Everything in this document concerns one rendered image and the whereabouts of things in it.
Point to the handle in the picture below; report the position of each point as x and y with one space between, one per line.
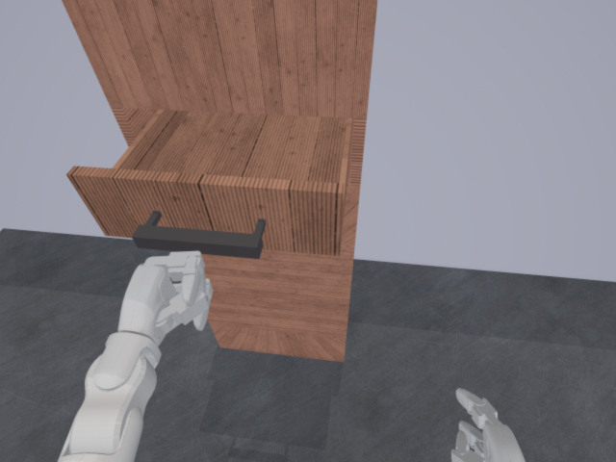
232 244

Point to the right robot hand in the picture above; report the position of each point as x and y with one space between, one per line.
496 443

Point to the drawer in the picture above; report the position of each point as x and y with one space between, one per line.
223 171

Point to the robot left forearm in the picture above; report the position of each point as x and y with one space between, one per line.
118 384

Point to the left robot hand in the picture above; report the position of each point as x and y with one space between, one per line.
150 290

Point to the cabinet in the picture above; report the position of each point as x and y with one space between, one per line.
267 57

